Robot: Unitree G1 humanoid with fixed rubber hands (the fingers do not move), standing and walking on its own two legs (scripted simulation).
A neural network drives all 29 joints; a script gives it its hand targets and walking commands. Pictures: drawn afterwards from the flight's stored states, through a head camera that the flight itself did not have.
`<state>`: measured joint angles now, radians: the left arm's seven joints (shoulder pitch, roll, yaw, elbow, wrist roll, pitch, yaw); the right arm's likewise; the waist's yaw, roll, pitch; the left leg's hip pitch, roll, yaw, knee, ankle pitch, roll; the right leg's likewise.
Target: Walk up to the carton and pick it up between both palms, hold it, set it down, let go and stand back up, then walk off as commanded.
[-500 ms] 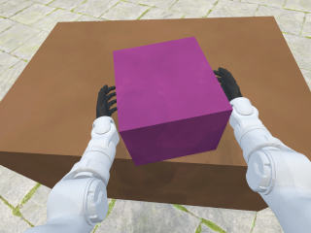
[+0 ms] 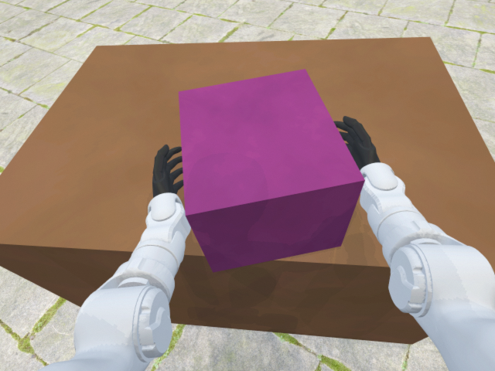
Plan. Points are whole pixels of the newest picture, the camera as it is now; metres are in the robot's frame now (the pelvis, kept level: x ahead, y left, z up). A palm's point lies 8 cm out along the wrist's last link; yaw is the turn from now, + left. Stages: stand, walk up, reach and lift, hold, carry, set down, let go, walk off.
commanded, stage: reach and lift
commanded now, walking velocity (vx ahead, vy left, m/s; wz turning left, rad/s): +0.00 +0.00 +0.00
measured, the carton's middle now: (259, 169) +0.48 +0.05 +0.02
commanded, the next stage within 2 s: none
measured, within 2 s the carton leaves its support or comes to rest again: leaves its support in 0.12 s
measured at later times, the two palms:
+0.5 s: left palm (159, 200) +0.36 +0.20 +0.08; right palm (372, 163) +0.44 -0.13 +0.10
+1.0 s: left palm (140, 194) +0.35 +0.21 +0.12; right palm (375, 155) +0.41 -0.12 +0.14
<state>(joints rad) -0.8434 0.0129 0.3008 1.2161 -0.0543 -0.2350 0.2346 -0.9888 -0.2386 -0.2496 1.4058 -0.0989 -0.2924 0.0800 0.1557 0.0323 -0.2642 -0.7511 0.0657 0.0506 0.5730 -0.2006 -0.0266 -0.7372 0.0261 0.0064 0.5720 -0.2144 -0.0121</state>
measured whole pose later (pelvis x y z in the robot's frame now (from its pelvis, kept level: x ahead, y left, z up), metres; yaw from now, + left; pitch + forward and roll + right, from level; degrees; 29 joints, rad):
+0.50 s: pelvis -0.02 +0.00 +0.00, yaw +0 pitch +20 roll +0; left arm -0.82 0.03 0.22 1.22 -0.13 -0.09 0.26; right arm -0.98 -0.24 -0.15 1.39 0.01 -0.11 0.07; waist 0.16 0.03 -0.36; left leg -0.75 0.07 0.05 0.57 -0.18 -0.03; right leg -0.74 0.03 0.01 0.57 -0.19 -0.01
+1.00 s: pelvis -0.04 +0.01 +0.00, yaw +0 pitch +17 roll +0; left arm -0.84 0.07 0.17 1.09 -0.18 0.09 0.26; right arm -1.00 -0.24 -0.13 1.24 0.08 0.08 0.05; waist 0.15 0.03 -0.35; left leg -0.73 0.06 0.05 0.57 -0.15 -0.02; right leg -0.71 0.02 0.01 0.57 -0.16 0.00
